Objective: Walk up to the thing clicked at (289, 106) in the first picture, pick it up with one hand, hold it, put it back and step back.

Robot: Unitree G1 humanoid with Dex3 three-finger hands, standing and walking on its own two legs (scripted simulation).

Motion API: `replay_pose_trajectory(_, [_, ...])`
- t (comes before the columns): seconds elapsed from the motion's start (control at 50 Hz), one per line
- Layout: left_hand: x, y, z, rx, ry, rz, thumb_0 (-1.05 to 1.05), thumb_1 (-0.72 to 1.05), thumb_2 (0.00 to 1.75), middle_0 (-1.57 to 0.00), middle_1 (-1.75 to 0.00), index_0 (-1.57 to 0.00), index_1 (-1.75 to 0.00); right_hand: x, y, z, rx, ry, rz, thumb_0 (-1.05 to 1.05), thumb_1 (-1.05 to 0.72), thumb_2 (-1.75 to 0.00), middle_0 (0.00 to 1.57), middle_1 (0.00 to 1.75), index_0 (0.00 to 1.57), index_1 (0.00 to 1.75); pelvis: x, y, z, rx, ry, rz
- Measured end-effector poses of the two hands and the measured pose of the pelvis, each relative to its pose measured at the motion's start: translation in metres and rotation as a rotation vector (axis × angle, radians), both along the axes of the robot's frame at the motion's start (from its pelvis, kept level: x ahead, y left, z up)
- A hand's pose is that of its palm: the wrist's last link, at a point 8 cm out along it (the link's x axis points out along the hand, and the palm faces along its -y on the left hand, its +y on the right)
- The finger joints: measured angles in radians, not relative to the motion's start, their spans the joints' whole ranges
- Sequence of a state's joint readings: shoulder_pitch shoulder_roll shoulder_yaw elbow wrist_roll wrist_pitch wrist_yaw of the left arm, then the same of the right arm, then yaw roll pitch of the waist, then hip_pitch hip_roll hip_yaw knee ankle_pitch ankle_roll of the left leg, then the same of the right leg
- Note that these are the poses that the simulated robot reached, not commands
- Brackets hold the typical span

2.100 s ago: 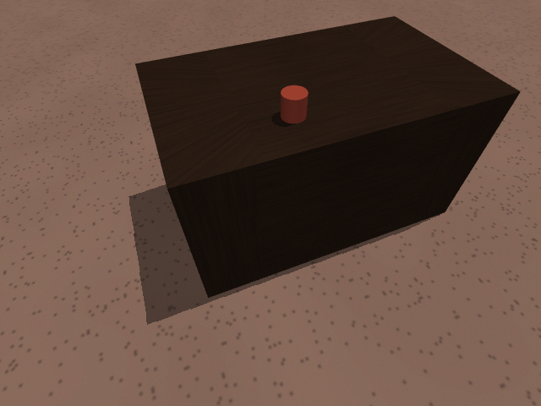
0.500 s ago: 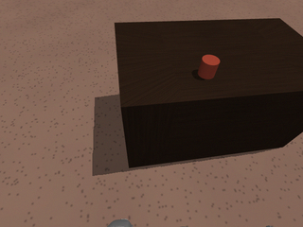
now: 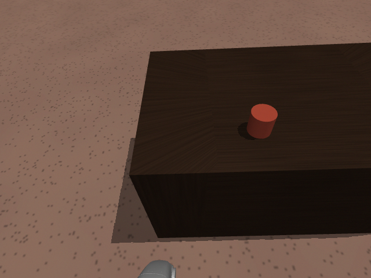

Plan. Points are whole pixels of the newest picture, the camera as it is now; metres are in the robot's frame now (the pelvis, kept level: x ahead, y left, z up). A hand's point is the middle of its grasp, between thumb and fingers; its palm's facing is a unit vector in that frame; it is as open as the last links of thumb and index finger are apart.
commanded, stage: walk up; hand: right
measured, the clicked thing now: (261, 121) +0.60 -0.19 -0.07
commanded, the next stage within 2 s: stand in 1.96 s
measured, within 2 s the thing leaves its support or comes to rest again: neither
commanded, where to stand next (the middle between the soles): +0.12 -0.02 m, yaw +4 degrees
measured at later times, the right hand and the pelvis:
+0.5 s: hand (313, 246) +0.24 -0.29 -0.15, palm faces -0.11 +0.92 -0.36, open 7.4 cm; pelvis +0.07 -0.05 -0.02, yaw +4 degrees
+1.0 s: hand (311, 271) +0.18 -0.27 -0.16, palm faces -0.10 +0.94 -0.33, open 7.4 cm; pelvis +0.06 -0.03 -0.01, yaw +6 degrees
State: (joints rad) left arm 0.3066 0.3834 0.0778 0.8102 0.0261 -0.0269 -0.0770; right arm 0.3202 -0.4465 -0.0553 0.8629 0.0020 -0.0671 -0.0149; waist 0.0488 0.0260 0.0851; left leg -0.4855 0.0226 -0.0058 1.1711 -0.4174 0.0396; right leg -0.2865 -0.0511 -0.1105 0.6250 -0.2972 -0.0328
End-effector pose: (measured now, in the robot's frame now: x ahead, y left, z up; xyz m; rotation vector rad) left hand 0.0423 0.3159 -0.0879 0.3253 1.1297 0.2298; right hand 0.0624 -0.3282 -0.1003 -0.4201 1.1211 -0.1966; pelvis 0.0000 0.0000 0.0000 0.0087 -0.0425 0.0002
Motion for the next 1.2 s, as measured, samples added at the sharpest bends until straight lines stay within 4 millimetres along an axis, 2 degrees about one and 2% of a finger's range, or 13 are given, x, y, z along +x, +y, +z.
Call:
replay_pose_trajectory(0.12, [0.003, -0.022, -0.011, -0.028, 0.078, 0.023, 0.01, 0.9, 0.9, -0.21, -0.3, -0.21, -0.3, 0.059, -0.008, 0.014, 0.0, -0.009, 0.062, 0.01, -0.9, -0.9, 0.2, 0.3, 0.2, 0.3, 0.035, -0.017, 0.004, -0.012, 0.013, 0.017])
replay_pose_trajectory(0.18, [0.011, -0.026, -0.025, -0.039, 0.103, 0.042, 0.01, 0.9, 0.9, -0.21, -0.3, -0.21, -0.3, 0.087, -0.006, 0.012, -0.015, -0.015, 0.084, 0.01, -0.9, -0.9, 0.2, 0.3, 0.2, 0.3, 0.052, -0.021, -0.003, -0.017, 0.009, 0.033])
replay_pose_trajectory(0.24, [0.026, -0.028, -0.044, -0.048, 0.11, 0.061, 0.01, 0.9, 0.9, -0.21, -0.3, -0.21, -0.3, 0.112, -0.003, 0.004, -0.028, -0.036, 0.096, 0.01, -0.9, -0.9, 0.2, 0.3, 0.2, 0.3, 0.066, -0.02, -0.015, -0.009, 0.002, 0.056])
replay_pose_trajectory(0.3, [0.048, -0.036, -0.049, -0.059, 0.096, 0.071, 0.01, 0.9, 0.9, -0.21, -0.3, -0.21, -0.3, 0.131, 0.004, 0.0, -0.011, -0.063, 0.107, 0.01, -0.9, -0.9, 0.2, 0.3, 0.2, 0.3, 0.07, -0.023, -0.017, -0.009, -0.004, 0.061])
replay_pose_trajectory(0.38, [0.073, -0.047, -0.046, -0.06, 0.06, 0.048, 0.01, 0.9, 0.9, -0.21, -0.3, -0.21, -0.3, 0.149, 0.008, 0.0, 0.023, -0.104, 0.108, 0.01, -0.9, -0.9, 0.2, 0.3, 0.2, 0.3, 0.074, -0.032, -0.015, -0.013, 0.006, 0.061])
replay_pose_trajectory(0.44, [0.083, -0.051, -0.041, -0.033, 0.022, 0.042, 0.01, 0.9, 0.9, -0.21, -0.3, -0.21, -0.3, 0.161, 0.003, -0.008, 0.05, -0.12, 0.121, 0.01, -0.9, -0.9, 0.2, 0.3, 0.2, 0.3, 0.075, -0.041, -0.018, -0.018, 0.01, 0.063])
replay_pose_trajectory(0.48, [0.083, -0.053, -0.037, -0.002, 0.008, 0.048, 0.01, 0.9, 0.9, -0.21, -0.3, -0.21, -0.3, 0.167, -0.002, -0.014, 0.066, -0.118, 0.117, 0.01, -0.9, -0.9, 0.2, 0.3, 0.2, 0.3, 0.074, -0.047, -0.02, -0.049, -0.002, 0.071])
replay_pose_trajectory(0.56, [0.071, -0.049, -0.021, 0.057, 0.022, 0.046, 0.0, 0.9, 0.9, -0.21, -0.3, -0.21, -0.3, 0.169, -0.009, -0.015, 0.085, -0.085, 0.097, 0.01, -0.9, -0.9, 0.2, 0.3, 0.2, 0.3, 0.078, -0.052, -0.014, -0.014, 0.008, 0.063])
replay_pose_trajectory(0.66, [0.055, -0.028, -0.006, 0.119, 0.069, 0.053, 0.01, 0.9, 0.9, -0.21, -0.3, -0.21, -0.3, 0.163, -0.017, -0.014, 0.071, -0.049, 0.082, 0.01, -0.9, -0.9, 0.2, 0.3, 0.2, 0.3, 0.074, -0.044, -0.008, 0.002, 0.024, 0.08])
replay_pose_trajectory(0.78, [0.043, 0.003, -0.016, 0.13, 0.099, 0.085, 0.01, 0.9, 0.9, -0.21, -0.3, -0.21, -0.3, 0.143, -0.006, -0.022, 0.032, 0.011, 0.088, 0.01, -0.91, -0.9, 0.2, 0.3, 0.2, 0.3, 0.062, -0.029, -0.016, 0.032, 0.009, 0.096])
replay_pose_trajectory(0.88, [0.045, -0.005, -0.022, 0.081, 0.085, 0.09, 0.01, 0.9, 0.9, -0.2, -0.3, -0.21, -0.3, 0.12, 0.006, -0.02, 0.06, 0.039, 0.068, 0.01, -0.9, -0.9, 0.2, 0.3, 0.2, 0.3, 0.061, -0.028, -0.012, -0.006, 0.0, 0.101])
replay_pose_trajectory(1.04, [0.046, -0.03, -0.029, -0.001, 0.07, 0.074, 0.01, 0.9, 0.9, -0.21, -0.3, -0.21, -0.3, 0.111, 0.018, -0.019, 0.1, 0.012, 0.036, 0.01, -0.9, -0.9, 0.2, 0.3, 0.2, 0.3, 0.058, -0.023, -0.007, -0.013, -0.024, 0.1])
replay_pose_trajectory(1.2, [0.061, -0.034, -0.028, -0.052, 0.05, 0.077, 0.01, 0.9, 0.9, -0.21, -0.3, -0.21, -0.3, 0.099, 0.02, -0.007, 0.085, 0.076, 0.039, 0.01, -0.9, -0.9, 0.2, 0.3, 0.2, 0.3, 0.06, -0.022, 0.005, -0.025, -0.003, 0.1])
